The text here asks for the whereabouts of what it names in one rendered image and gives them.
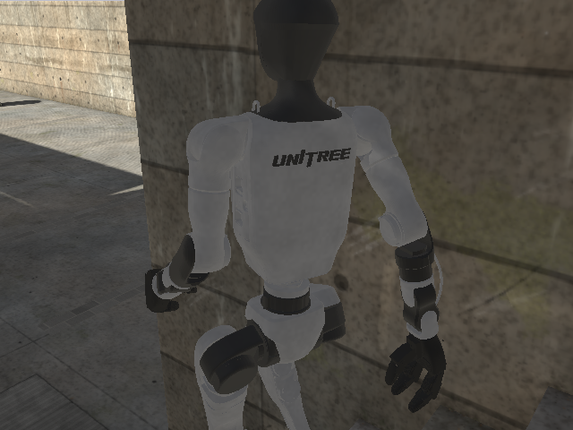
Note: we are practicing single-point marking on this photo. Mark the robot left upper arm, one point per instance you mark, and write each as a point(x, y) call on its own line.
point(213, 146)

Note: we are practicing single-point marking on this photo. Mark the robot torso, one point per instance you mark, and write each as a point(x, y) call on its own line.
point(291, 194)

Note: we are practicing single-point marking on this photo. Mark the robot right forearm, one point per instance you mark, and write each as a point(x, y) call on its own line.
point(414, 261)

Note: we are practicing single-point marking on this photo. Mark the robot right hand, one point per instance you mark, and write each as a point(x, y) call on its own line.
point(407, 363)

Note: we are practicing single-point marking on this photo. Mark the robot right upper arm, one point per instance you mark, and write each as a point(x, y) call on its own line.
point(403, 221)

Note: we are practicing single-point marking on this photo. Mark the robot left forearm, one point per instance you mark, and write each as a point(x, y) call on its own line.
point(176, 278)

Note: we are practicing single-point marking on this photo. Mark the right robot thigh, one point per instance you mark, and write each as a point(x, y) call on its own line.
point(334, 327)

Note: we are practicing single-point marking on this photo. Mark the robot left hand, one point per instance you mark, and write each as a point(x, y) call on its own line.
point(155, 303)

